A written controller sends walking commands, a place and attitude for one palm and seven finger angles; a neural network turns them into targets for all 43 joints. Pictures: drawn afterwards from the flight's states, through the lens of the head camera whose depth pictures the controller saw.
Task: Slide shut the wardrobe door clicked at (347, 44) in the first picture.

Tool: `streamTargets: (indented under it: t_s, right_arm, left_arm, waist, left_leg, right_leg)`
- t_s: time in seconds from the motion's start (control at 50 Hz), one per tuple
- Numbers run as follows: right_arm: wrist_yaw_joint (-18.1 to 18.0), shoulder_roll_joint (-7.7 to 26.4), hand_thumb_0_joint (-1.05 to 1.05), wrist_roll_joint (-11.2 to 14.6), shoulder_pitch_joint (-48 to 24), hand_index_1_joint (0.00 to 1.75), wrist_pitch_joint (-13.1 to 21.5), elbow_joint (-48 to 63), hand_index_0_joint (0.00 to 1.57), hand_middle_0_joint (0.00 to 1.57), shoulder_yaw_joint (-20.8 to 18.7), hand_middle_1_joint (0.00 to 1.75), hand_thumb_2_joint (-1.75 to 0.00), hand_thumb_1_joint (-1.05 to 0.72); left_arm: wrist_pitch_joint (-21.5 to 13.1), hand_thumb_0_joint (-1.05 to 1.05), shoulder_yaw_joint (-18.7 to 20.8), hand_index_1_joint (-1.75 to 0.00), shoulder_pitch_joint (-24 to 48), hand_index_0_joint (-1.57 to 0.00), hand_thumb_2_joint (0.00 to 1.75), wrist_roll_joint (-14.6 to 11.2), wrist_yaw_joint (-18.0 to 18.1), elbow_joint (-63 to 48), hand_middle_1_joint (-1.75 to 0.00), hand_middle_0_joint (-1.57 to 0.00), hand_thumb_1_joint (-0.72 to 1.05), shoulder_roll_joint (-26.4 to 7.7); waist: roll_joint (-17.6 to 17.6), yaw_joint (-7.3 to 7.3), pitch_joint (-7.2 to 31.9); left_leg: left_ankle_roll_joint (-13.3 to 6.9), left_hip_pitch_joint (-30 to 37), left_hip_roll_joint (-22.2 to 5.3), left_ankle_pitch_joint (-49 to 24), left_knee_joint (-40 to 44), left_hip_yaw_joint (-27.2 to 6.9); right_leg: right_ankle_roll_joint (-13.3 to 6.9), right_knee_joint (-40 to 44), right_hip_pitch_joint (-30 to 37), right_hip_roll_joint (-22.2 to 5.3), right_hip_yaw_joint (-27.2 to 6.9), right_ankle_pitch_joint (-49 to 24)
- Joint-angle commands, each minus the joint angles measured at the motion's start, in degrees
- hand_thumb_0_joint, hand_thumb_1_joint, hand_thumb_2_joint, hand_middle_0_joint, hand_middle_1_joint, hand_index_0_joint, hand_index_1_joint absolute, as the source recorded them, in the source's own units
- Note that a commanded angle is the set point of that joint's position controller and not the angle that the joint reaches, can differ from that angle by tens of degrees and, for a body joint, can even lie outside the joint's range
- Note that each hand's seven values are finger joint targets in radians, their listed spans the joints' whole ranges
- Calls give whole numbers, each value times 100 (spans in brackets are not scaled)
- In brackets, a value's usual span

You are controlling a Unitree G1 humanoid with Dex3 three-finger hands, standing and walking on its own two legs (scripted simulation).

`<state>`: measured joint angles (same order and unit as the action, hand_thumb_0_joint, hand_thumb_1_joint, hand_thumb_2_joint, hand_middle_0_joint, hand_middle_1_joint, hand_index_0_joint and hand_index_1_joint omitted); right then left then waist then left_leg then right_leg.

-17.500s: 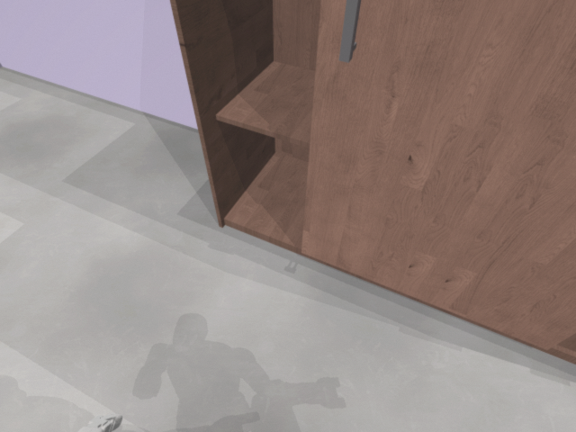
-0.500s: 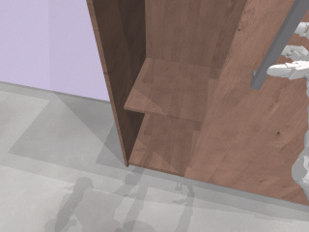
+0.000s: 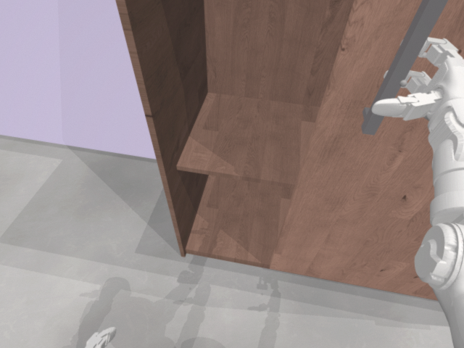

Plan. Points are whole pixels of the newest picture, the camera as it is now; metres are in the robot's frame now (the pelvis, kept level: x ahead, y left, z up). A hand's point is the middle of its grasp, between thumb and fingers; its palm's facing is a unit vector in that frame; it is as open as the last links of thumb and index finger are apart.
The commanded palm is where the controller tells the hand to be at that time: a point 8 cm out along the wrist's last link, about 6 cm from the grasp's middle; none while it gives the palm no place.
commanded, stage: slide the fingers in behind the handle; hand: right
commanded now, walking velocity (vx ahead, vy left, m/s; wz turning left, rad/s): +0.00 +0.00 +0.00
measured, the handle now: (396, 63) +0.53 -0.19 +0.25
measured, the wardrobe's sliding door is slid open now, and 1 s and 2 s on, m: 0.39 0.38 0.38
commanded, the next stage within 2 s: grip the handle and tug to test in 1.12 s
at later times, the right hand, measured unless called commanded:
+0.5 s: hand (386, 84) +0.48 -0.17 +0.24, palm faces +0.09 +1.00 +0.02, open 14.0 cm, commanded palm +0.46 -0.22 +0.24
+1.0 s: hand (386, 84) +0.48 -0.17 +0.24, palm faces +0.09 +1.00 +0.02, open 14.0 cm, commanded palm +0.45 -0.22 +0.24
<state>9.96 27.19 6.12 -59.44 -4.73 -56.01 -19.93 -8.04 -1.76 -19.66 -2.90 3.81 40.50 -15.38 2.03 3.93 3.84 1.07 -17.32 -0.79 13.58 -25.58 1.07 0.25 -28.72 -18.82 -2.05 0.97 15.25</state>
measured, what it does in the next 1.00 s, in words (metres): stands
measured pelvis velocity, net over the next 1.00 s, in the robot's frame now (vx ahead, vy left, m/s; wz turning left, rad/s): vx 0.00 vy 0.00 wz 0.01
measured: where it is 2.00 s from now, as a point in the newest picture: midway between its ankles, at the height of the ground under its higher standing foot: outside the picture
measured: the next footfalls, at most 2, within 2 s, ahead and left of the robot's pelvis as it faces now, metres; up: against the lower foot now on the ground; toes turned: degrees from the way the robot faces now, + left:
none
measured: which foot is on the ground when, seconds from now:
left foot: down 0.00-1.00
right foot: down 0.00-1.00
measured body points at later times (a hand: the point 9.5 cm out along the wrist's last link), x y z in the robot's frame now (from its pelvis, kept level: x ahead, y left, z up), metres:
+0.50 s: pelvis +0.00 +0.00 +0.00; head +0.02 +0.01 +0.45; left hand +0.06 +0.27 -0.12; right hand +0.47 -0.23 +0.24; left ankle -0.01 +0.13 -0.74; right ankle -0.01 -0.12 -0.74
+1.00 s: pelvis +0.00 +0.00 +0.00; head +0.01 +0.01 +0.45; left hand +0.07 +0.26 -0.12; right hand +0.47 -0.22 +0.25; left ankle -0.01 +0.13 -0.74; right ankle -0.01 -0.12 -0.74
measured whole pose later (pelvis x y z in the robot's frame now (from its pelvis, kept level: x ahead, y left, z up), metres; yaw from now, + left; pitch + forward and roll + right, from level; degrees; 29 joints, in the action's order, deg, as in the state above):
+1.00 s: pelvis +0.00 +0.00 +0.00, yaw +1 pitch +4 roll +1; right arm 5.7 23.8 5.4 -57.9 -6.0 -54.0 -19.7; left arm -7.0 -1.5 -20.0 -2.8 3.4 41.4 -14.7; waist 2.2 4.1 3.8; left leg 0.8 -16.3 -0.5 13.5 -25.5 0.5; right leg 0.5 -28.0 -17.2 -2.4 1.6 15.0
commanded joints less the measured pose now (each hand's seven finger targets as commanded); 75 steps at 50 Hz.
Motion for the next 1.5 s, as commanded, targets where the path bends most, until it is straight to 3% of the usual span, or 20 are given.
streamTargets:
  t_s: [0.0,0.04,0.12,0.18,0.22,0.44,0.58,0.6,0.64,0.68,0.78,0.8,0.92,1.12,1.2,1.28,1.34,1.38,1.44,1.48]
  right_arm:
    - [-18,1460,0,12,-2605,120,249,967,30,30,-234,120,-30,50]
    - [-61,1480,0,-59,-2885,120,244,1107,30,30,-150,120,-30,50]
    - [-103,1357,0,28,-3055,120,363,1685,30,30,-124,120,-30,50]
    - [-102,1264,0,79,-2973,120,357,1677,30,30,-76,120,-30,50]
    - [-142,1126,0,40,-3109,120,301,1699,30,30,36,120,-30,50]
    - [-318,1424,0,-66,-2678,120,194,1613,30,30,-308,120,-30,50]
    - [-286,897,0,50,-2965,120,251,1961,30,30,94,120,-30,50]
    - [-313,1025,0,83,-2848,120,223,1840,30,30,-78,120,-30,50]
    - [-329,758,0,76,-2943,120,159,1658,30,30,157,120,-30,50]
    - [-389,1016,0,13,-2974,120,159,1663,30,30,-17,120,-30,50]
    - [-463,812,0,0,-3089,120,254,1775,30,30,95,120,-30,50]
    - [-472,990,0,13,-3060,120,267,1707,30,30,-56,120,-30,50]
    - [-440,1190,0,-59,-2915,120,288,1486,30,30,-172,120,-30,50]
    - [-309,776,0,66,-3171,120,308,1693,30,30,190,120,-30,50]
    - [-362,1020,0,36,-3095,120,269,1475,30,30,-4,120,-30,50]
    - [-407,1134,0,-29,-3100,123,368,1561,32,32,-71,123,-38,31]
    - [-409,780,0,-17,-3295,125,366,1585,33,33,190,125,-44,17]
    - [-436,1053,0,13,-3095,126,348,1486,35,35,-65,126,-48,8]
    - [-465,925,0,-51,-3181,128,328,1531,36,36,63,128,-54,-6]
    - [-463,958,0,-36,-3016,129,305,1344,37,37,2,129,-58,-15]
  left_arm:
    - [-136,0,298,-30,-283,-20,90,0,16,-543,-30,-20,90,-868]
    - [-106,0,309,-30,-271,-20,90,-7,16,-550,-30,-20,90,-861]
    - [-110,0,342,-30,-247,-20,90,1,24,-621,-30,-20,90,-823]
    - [-119,0,347,-30,-276,-20,90,1,27,-562,-30,-20,90,-826]
    - [-141,0,335,-30,-255,-20,90,-6,20,-527,-30,-20,90,-809]
    - [-96,0,348,-30,-251,-20,90,28,-15,-553,-30,-20,90,-806]
    - [-130,0,346,-30,-188,-20,90,15,-2,-548,-30,-20,90,-759]
    - [-129,0,348,-30,-183,-20,90,7,2,-529,-30,-20,90,-779]
    - [-130,0,316,-30,-146,-20,90,3,5,-493,-30,-20,90,-759]
    - [-118,0,332,-30,-178,-20,90,25,3,-471,-30,-20,90,-789]
    - [-144,0,328,-30,-128,-20,90,30,-9,-492,-30,-20,90,-743]
    - [-149,0,328,-30,-157,-20,90,37,-3,-475,-30,-20,90,-766]
    - [-145,0,317,-30,-139,-20,90,16,5,-494,-30,-20,90,-766]
    - [-212,0,325,-30,-145,-20,90,-8,17,-475,-30,-20,90,-761]
    - [-225,0,320,-30,-195,-20,90,12,15,-420,-30,-20,90,-798]
    - [-220,0,333,-30,-247,-20,90,36,1,-427,-30,-20,90,-799]
    - [-261,0,321,-30,-197,-20,90,16,-16,-427,-30,-20,90,-754]
    - [-246,0,333,-30,-242,-20,90,36,-9,-416,-30,-20,90,-813]
    - [-247,0,313,-30,-208,-20,90,30,-27,-439,-30,-20,90,-771]
    - [-226,0,331,-30,-221,-20,90,31,-20,-430,-30,-20,90,-798]
  waist:
    - [-165,20,1655]
    - [-29,88,1554]
    - [60,85,2037]
    - [-44,89,1962]
    - [243,112,1838]
    - [-117,-33,1872]
    - [164,66,1918]
    - [-70,36,1933]
    - [-26,107,1646]
    - [-13,57,1726]
    - [2,66,1879]
    - [-197,48,1985]
    - [-181,-6,1783]
    - [97,107,1739]
    - [-48,73,1674]
    - [-89,41,1815]
    - [152,94,1713]
    - [-120,33,1796]
    - [23,60,1732]
    - [-250,75,1637]
  left_leg:
    - [-195,587,179,-2077,94,101]
    - [-184,476,164,-1917,135,83]
    - [-198,655,204,-2132,105,59]
    - [-204,656,219,-2057,139,96]
    - [-206,508,215,-1946,148,99]
    - [-193,799,202,-2185,110,77]
    - [-220,640,216,-2088,157,89]
    - [-204,678,222,-2054,162,89]
    - [-194,519,212,-1914,181,109]
    - [-203,577,204,-1926,175,94]
    - [-209,589,205,-1957,153,93]
    - [-195,679,203,-1997,142,91]
    - [-195,711,183,-1930,166,55]
    - [-209,466,202,-1676,222,89]
    - [-198,488,191,-1597,216,85]
    - [-213,591,201,-1721,185,92]
    - [-212,385,207,-1570,212,95]
    - [-222,534,219,-1615,191,114]
    - [-208,499,202,-1665,187,96]
    - [-197,512,208,-1604,215,93]
  right_leg:
    - [-216,148,842,133,32,-1743]
    - [-219,164,827,137,43,-1577]
    - [-223,112,1151,130,31,-1855]
    - [-218,126,1144,112,18,-1823]
    - [-199,160,1168,124,12,-1743]
    - [-234,185,937,135,96,-1810]
    - [-220,153,1245,118,46,-1867]
    - [-229,172,1182,118,36,-1791]
    - [-221,212,1081,123,37,-1643]
    - [-232,184,1080,133,41,-1684]
    - [-224,167,1202,133,31,-1741]
    - [-226,193,1175,129,9,-1744]
    - [-241,220,974,140,69,-1570]
    - [-208,243,1170,118,12,-1484]
    - [-215,258,1014,124,0,-1416]
    - [-212,231,1058,118,5,-1558]
    - [-182,254,1167,105,-13,-1466]
    - [-192,261,1090,97,-38,-1529]
    - [-191,271,1069,108,4,-1514]
    - [-222,255,960,105,16,-1411]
